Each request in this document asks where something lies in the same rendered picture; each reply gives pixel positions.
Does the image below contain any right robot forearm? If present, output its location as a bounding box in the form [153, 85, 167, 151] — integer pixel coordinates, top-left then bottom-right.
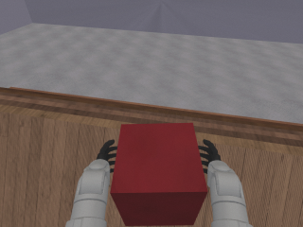
[207, 160, 253, 227]

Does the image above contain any carton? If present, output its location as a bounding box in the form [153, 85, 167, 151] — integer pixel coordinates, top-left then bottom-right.
[110, 123, 208, 226]

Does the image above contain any left robot hand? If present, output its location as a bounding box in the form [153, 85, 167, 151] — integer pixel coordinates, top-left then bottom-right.
[96, 139, 117, 173]

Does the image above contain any right robot hand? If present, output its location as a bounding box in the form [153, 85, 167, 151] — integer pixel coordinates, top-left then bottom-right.
[198, 139, 221, 174]

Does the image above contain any left robot forearm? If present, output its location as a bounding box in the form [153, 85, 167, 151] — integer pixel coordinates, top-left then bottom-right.
[65, 159, 111, 227]

